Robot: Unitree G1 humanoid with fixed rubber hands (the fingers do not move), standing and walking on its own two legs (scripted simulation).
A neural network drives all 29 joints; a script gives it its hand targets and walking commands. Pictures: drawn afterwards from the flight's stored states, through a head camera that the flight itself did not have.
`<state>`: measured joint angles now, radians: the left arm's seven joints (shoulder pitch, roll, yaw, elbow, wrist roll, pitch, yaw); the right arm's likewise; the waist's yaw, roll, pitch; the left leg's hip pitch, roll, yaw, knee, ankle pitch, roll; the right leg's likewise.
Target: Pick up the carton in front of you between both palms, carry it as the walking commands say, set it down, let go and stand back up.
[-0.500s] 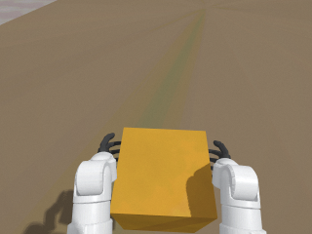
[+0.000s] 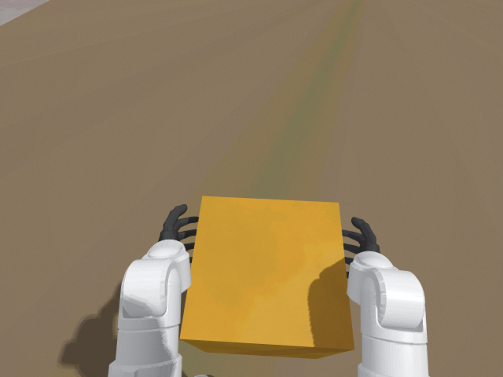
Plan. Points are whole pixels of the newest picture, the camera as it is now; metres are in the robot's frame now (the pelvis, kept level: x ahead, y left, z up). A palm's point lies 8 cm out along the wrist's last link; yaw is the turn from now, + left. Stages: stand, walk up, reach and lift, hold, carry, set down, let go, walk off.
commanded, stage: carry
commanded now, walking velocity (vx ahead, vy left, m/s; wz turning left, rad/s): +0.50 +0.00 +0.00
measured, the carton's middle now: (264, 285) +0.30 +0.00 -0.03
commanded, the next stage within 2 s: none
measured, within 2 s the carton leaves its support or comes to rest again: neither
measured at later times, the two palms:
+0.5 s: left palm (199, 112) +0.64 +0.15 +0.09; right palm (329, 119) +0.63 -0.13 +0.08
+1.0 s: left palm (219, 44) +0.99 +0.14 +0.09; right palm (316, 48) +0.98 -0.14 +0.08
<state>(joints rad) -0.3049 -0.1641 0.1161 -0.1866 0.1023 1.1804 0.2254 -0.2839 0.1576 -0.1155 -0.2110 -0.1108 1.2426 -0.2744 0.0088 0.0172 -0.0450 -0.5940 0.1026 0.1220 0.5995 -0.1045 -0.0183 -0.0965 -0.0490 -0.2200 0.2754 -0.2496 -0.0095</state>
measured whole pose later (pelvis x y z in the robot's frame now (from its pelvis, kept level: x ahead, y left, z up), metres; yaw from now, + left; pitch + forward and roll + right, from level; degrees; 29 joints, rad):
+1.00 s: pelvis +0.69 +0.01 -0.02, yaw -1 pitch +4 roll +0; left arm -0.34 -0.17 0.12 -0.23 0.13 1.20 0.22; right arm -0.31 0.17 -0.13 -0.26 -0.11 1.26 -0.28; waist 0.00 0.00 -0.06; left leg -0.51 0.07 0.19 0.44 -0.04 0.00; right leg 0.02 -0.06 -0.20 0.31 -0.39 0.03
